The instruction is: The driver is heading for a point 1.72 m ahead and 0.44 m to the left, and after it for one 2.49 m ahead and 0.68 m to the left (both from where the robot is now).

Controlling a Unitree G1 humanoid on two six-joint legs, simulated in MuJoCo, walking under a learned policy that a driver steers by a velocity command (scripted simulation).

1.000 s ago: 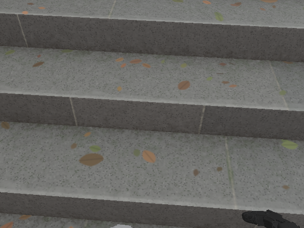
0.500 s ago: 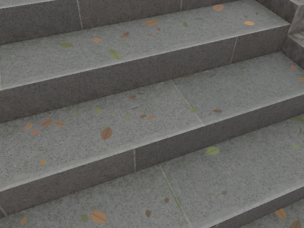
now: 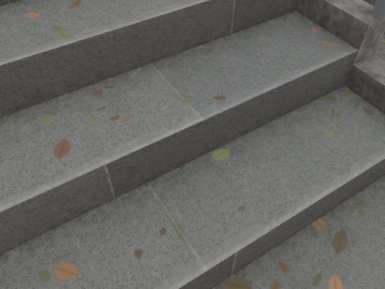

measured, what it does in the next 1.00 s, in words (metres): shifts its weight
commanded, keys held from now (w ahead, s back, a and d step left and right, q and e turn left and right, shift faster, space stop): no key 1.00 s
